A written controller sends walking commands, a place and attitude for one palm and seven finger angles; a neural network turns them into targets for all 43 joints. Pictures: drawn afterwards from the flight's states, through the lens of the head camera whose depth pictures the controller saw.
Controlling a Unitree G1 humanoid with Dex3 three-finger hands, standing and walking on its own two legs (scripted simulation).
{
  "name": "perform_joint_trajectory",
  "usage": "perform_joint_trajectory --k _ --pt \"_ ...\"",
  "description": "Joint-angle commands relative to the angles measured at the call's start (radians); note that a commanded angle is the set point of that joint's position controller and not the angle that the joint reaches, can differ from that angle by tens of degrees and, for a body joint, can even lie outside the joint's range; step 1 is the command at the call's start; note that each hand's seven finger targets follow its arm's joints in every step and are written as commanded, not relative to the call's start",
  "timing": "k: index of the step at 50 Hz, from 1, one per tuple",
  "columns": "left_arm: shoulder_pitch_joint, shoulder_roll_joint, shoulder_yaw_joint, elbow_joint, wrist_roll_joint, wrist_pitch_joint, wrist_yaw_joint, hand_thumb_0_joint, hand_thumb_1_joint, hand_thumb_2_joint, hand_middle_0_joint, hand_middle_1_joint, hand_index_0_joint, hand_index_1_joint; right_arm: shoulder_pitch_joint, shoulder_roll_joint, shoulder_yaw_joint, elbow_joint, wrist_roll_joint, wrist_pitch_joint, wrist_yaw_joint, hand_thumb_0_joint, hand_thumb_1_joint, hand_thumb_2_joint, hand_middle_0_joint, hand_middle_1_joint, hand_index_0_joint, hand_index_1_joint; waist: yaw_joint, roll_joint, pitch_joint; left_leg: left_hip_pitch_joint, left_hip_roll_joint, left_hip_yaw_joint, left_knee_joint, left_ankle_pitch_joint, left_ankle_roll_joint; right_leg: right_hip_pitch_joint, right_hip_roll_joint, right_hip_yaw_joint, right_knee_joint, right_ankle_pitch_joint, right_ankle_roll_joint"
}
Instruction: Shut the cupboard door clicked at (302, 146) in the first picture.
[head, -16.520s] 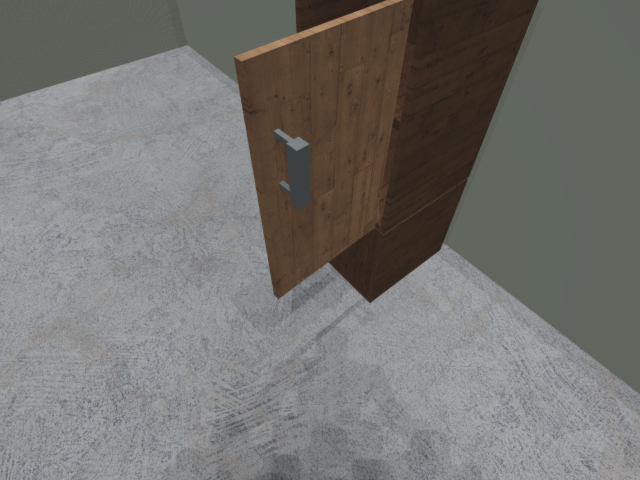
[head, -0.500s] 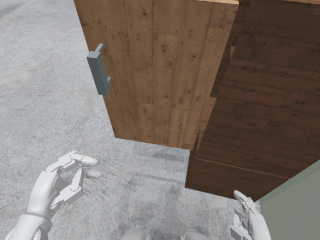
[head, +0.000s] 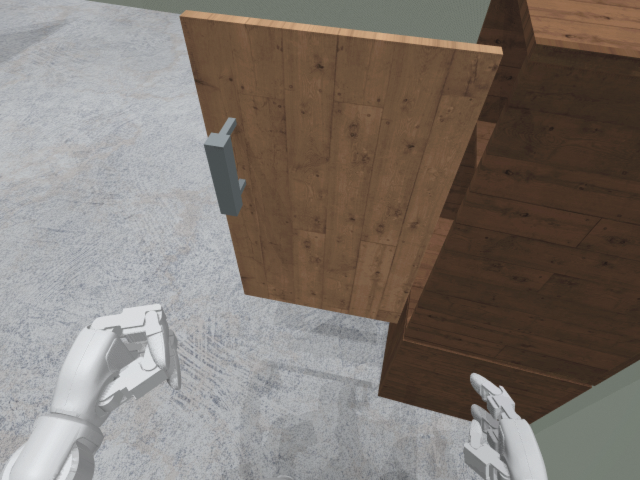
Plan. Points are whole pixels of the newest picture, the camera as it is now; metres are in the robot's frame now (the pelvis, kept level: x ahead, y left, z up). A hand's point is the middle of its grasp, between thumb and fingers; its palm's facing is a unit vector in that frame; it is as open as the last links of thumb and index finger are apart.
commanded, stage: raise the hand and make a fist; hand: left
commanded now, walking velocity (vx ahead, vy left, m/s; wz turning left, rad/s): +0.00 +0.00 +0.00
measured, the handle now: (230, 167) +0.50 +0.18 +0.11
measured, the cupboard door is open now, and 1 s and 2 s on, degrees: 93 93 93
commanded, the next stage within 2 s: bring the fist close to the handle in 0.64 s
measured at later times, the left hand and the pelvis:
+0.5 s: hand (164, 348) +0.22 +0.18 +0.11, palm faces -0.07 -1.00 -0.07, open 3.1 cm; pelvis +0.00 -0.01 +0.02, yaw +0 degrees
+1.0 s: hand (183, 313) +0.26 +0.17 +0.12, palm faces -0.06 -0.99 -0.09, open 3.1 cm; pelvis +0.00 -0.03 +0.02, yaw +1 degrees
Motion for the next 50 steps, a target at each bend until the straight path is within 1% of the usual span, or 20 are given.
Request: perform_joint_trajectory --k 1,2,4,7,9,12,16,19,21,26,29,32,37,38,40,43,44,48,49,50 --pt "-0.101 0.135 0.086 -0.229 -0.026 -0.045 -0.004 0.0 0.9 0.9 -1.3 -1.5 -1.3 -1.5 -0.037 -0.136 -0.057 -0.143 0.011 -0.059 -0.013 0.0 -0.9 -0.9 0.2 0.3 0.2 0.3 -0.011 0.067 -0.16 0.173 0.064 -0.097 -0.218 0.368 -0.092 0.107 0.001 -0.003 -0.099 0.234 -0.022" --pt "-0.102 0.132 0.088 -0.218 -0.028 -0.04 -0.002 0.0 0.9 0.9 -1.3 -1.5 -1.3 -1.5 -0.037 -0.135 -0.054 -0.139 0.011 -0.06 -0.012 0.0 -0.9 -0.9 0.2 0.3 0.2 0.3 -0.01 0.072 -0.149 0.177 0.065 -0.1 -0.227 0.361 -0.095 0.109 0.001 -0.006 -0.105 0.227 -0.022" --pt "-0.115 0.145 0.102 -0.183 -0.03 -0.023 -0.002 0.0 0.9 0.9 -1.3 -1.5 -1.3 -1.5 -0.045 -0.141 -0.051 -0.131 0.011 -0.06 -0.015 0.0 -0.9 -0.9 0.2 0.3 0.2 0.3 -0.01 0.025 -0.119 0.159 0.064 -0.097 -0.239 0.324 -0.086 0.123 0.003 -0.001 -0.126 0.218 -0.022" --pt "-0.163 0.14 0.092 -0.193 -0.03 -0.01 -0.005 0.0 0.9 0.9 -1.3 -1.5 -1.3 -1.5 -0.055 -0.141 -0.049 -0.126 0.016 -0.068 -0.018 0.0 -0.9 -0.9 0.2 0.3 0.2 0.3 -0.013 0.053 -0.112 0.178 0.064 -0.102 -0.268 0.281 -0.086 0.131 -0.003 -0.002 -0.147 0.188 -0.021" --pt "-0.172 0.16 0.109 -0.168 -0.029 0.004 -0.002 0.0 0.9 0.9 -1.3 -1.5 -1.3 -1.5 -0.058 -0.146 -0.046 -0.119 0.015 -0.073 -0.02 0.0 -0.9 -0.9 0.2 0.3 0.2 0.3 -0.012 0.018 -0.097 0.178 0.065 -0.104 -0.283 0.264 -0.078 0.151 -0.003 0.003 -0.165 0.183 -0.021" --pt "-0.203 0.151 0.102 -0.184 -0.028 0.014 -0.003 0.0 0.9 0.9 -1.3 -1.5 -1.3 -1.5 -0.066 -0.141 -0.046 -0.11 0.02 -0.082 -0.023 0.0 -0.9 -0.9 0.2 0.3 0.2 0.3 -0.01 0.043 -0.106 0.21 0.063 -0.098 -0.301 0.28 -0.076 0.172 -0.007 0.003 -0.184 0.194 -0.02" --pt "-0.171 0.137 0.098 -0.13 -0.028 0.031 -0.01 0.0 0.9 0.9 -1.3 -1.5 -1.3 -1.5 -0.065 -0.143 -0.048 -0.099 0.02 -0.089 -0.022 0.0 -0.9 -0.9 0.2 0.3 0.2 0.3 -0.01 0.011 -0.075 0.201 0.06 -0.087 -0.313 0.264 -0.071 0.18 -0.01 0.005 -0.206 0.192 -0.016" --pt "-0.184 0.163 0.118 -0.138 -0.027 0.025 -0.004 0.0 0.9 0.9 -1.3 -1.5 -1.3 -1.5 -0.071 -0.145 -0.049 -0.096 0.016 -0.095 -0.023 0.0 -0.9 -0.9 0.2 0.3 0.2 0.3 -0.004 0.006 -0.069 0.197 0.054 -0.082 -0.316 0.254 -0.067 0.197 -0.011 0.015 -0.217 0.183 -0.019" --pt "-0.183 0.157 0.12 -0.158 -0.024 0.01 0.0 0.0 0.9 0.9 -1.3 -1.5 -1.3 -1.5 -0.071 -0.142 -0.052 -0.098 0.015 -0.1 -0.022 0.0 -0.9 -0.9 0.2 0.3 0.2 0.3 -0.002 0.018 -0.106 0.215 0.052 -0.074 -0.31 0.293 -0.066 0.211 -0.015 0.016 -0.212 0.214 -0.017" --pt "-0.192 0.152 0.112 -0.175 -0.016 -0.023 0.008 0.0 0.9 0.9 -1.3 -1.5 -1.3 -1.5 -0.063 -0.142 -0.056 -0.082 0.013 -0.109 -0.017 0.0 -0.9 -0.9 0.2 0.3 0.2 0.3 -0.009 0.037 -0.121 0.233 0.051 -0.064 -0.298 0.33 -0.064 0.21 -0.016 0.017 -0.206 0.246 -0.015" --pt "-0.178 0.156 0.115 -0.136 -0.018 -0.026 0.005 0.0 0.9 0.9 -1.3 -1.5 -1.3 -1.5 -0.065 -0.146 -0.056 -0.074 0.012 -0.11 -0.018 0.0 -0.9 -0.9 0.2 0.3 0.2 0.3 -0.016 -0.002 -0.083 0.208 0.049 -0.061 -0.295 0.296 -0.054 0.203 -0.016 0.026 -0.22 0.225 -0.012" --pt "-0.183 0.139 0.099 -0.136 -0.02 -0.025 0.0 0.0 0.9 0.9 -1.3 -1.5 -1.3 -1.5 -0.072 -0.143 -0.057 -0.074 0.017 -0.112 -0.021 0.0 -0.9 -0.9 0.2 0.3 0.2 0.3 -0.018 0.005 -0.08 0.205 0.046 -0.054 -0.297 0.268 -0.051 0.201 -0.021 0.028 -0.23 0.2 -0.009" --pt "-0.183 0.154 0.115 -0.146 -0.023 -0.035 0.001 0.0 0.9 0.9 -1.3 -1.5 -1.3 -1.5 -0.078 -0.141 -0.058 -0.071 0.015 -0.116 -0.022 0.0 -0.9 -0.9 0.2 0.3 0.2 0.3 -0.014 0.0 -0.111 0.207 0.041 -0.044 -0.288 0.283 -0.043 0.227 -0.028 0.044 -0.239 0.217 -0.006" --pt "-0.204 0.182 0.138 -0.132 -0.02 -0.038 0.005 0.0 0.9 0.9 -1.3 -1.5 -1.3 -1.5 -0.074 -0.146 -0.058 -0.062 0.015 -0.114 -0.025 0.0 -0.9 -0.9 0.2 0.3 0.2 0.3 -0.019 -0.009 -0.101 0.2 0.042 -0.044 -0.285 0.281 -0.043 0.222 -0.028 0.044 -0.239 0.215 -0.005" --pt "-0.282 0.178 0.125 -0.09 -0.021 -0.038 -0.001 0.0 0.9 0.9 -1.3 -1.5 -1.3 -1.5 -0.076 -0.149 -0.054 -0.047 0.014 -0.104 -0.031 0.0 -0.9 -0.9 0.2 0.3 0.2 0.3 -0.034 -0.011 -0.054 0.183 0.042 -0.044 -0.284 0.257 -0.04 0.203 -0.027 0.052 -0.249 0.187 -0.003" --pt "-0.406 0.175 0.11 -0.038 -0.026 -0.043 -0.014 0.0 0.9 0.9 -1.3 -1.5 -1.3 -1.5 -0.082 -0.15 -0.054 -0.036 0.018 -0.101 -0.043 0.0 -0.9 -0.9 0.2 0.3 0.2 0.3 -0.045 -0.001 -0.069 0.191 0.038 -0.041 -0.284 0.21 -0.036 0.189 -0.032 0.062 -0.264 0.122 0.002" --pt "-0.437 0.204 0.129 -0.002 -0.03 -0.037 -0.019 0.0 0.9 0.9 -1.3 -1.5 -1.3 -1.5 -0.08 -0.156 -0.053 -0.03 0.019 -0.098 -0.048 0.0 -0.9 -0.9 0.2 0.3 0.2 0.3 -0.047 -0.029 -0.058 0.176 0.04 -0.04 -0.278 0.206 -0.034 0.198 -0.034 0.08 -0.276 0.109 0.004" --pt "-0.494 0.186 0.105 0.055 -0.028 -0.027 -0.044 0.0 0.9 0.9 -1.3 -1.5 -1.3 -1.5 -0.083 -0.151 -0.054 -0.026 0.023 -0.097 -0.05 0.0 -0.9 -0.9 0.2 0.3 0.2 0.3 -0.033 0.029 -0.123 0.218 0.036 -0.034 -0.288 0.263 -0.036 0.234 -0.04 0.074 -0.265 0.188 0.0" --pt "-0.496 0.198 0.114 0.071 -0.028 -0.021 -0.044 0.0 0.9 0.9 -1.3 -1.5 -1.3 -1.5 -0.078 -0.153 -0.054 -0.026 0.023 -0.095 -0.05 0.0 -0.9 -0.9 0.2 0.3 0.2 0.3 -0.032 0.002 -0.133 0.216 0.038 -0.037 -0.285 0.288 -0.034 0.252 -0.039 0.078 -0.26 0.223 0.001" --pt "-0.495 0.182 0.1 0.085 -0.026 -0.016 -0.047 0.0 0.9 0.9 -1.3 -1.5 -1.3 -1.5 -0.076 -0.15 -0.054 -0.027 0.022 -0.095 -0.049 0.0 -0.9 -0.9 0.2 0.3 0.2 0.3 -0.027 0.011 -0.148 0.217 0.036 -0.032 -0.287 0.298 -0.035 0.26 -0.041 0.076 -0.258 0.24 0.001"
